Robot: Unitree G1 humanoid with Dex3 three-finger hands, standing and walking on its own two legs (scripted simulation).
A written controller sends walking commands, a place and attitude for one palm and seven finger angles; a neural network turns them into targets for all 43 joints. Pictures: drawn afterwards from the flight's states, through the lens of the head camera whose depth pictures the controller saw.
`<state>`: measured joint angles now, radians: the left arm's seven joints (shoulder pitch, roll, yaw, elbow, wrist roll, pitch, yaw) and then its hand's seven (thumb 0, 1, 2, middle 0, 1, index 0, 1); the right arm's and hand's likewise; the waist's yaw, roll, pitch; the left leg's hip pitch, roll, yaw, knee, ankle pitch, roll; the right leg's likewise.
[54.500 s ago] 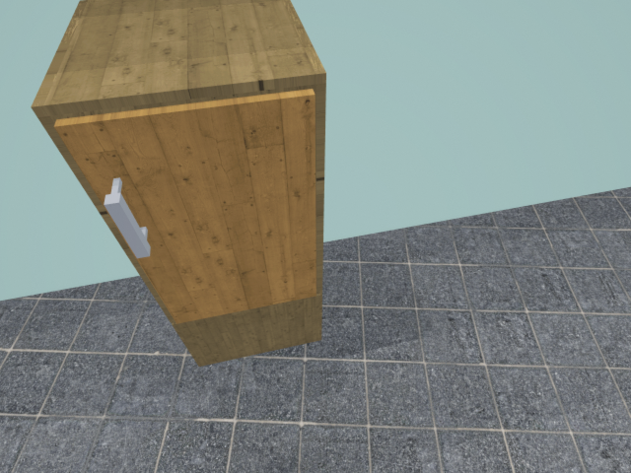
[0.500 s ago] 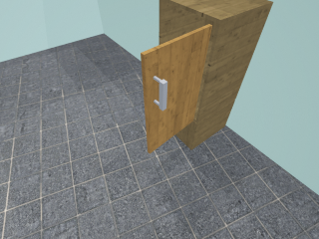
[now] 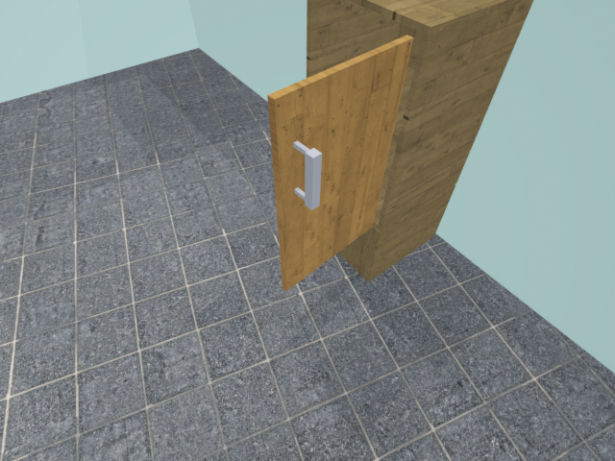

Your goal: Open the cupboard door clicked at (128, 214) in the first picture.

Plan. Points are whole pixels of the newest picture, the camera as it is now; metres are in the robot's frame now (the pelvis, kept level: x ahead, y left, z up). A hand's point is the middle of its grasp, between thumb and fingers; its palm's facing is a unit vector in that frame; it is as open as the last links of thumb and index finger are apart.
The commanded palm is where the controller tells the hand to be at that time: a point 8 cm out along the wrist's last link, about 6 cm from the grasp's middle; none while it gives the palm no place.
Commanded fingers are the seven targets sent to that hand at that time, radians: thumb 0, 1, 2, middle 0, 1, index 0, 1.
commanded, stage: look to check the result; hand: left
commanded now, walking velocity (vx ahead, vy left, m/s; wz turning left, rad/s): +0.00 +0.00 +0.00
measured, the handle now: (305, 175) +0.62 +0.04 -0.01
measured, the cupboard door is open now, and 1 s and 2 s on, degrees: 95 95 95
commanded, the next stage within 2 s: stand and wait in 0.32 s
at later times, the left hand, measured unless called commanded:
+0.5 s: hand out of the picture +0.00 +0.16 -0.18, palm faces +0.04 -0.98 -0.18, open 7.4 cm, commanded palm none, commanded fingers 0.00 0.90 0.90 -0.20 -0.30 -0.20 -0.30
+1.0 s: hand out of the picture +0.01 +0.17 -0.17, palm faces +0.04 -0.98 -0.20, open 7.4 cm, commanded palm none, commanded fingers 0.00 0.90 0.90 -0.20 -0.30 -0.20 -0.30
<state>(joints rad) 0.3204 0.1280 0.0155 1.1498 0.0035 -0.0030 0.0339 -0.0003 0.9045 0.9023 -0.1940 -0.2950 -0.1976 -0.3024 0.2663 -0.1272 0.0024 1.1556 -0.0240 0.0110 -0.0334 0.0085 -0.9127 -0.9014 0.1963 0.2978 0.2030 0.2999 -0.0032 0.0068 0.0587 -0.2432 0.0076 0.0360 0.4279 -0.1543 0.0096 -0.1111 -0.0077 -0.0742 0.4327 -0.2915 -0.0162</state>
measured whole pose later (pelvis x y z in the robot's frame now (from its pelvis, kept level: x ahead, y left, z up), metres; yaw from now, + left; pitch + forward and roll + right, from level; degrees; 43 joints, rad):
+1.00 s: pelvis +0.02 -0.01 +0.00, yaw +0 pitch -2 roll +0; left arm 0.28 0.17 0.01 1.14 0.00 -0.01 0.03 0.00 0.90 0.90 -0.19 -0.30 -0.20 -0.30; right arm 0.22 -0.16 0.01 1.16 -0.02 0.00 -0.03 0.00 -0.91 -0.90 0.20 0.30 0.20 0.30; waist 0.00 0.00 0.06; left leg -0.19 0.02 0.04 0.39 -0.16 0.00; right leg -0.05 0.00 -0.07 0.37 -0.29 -0.03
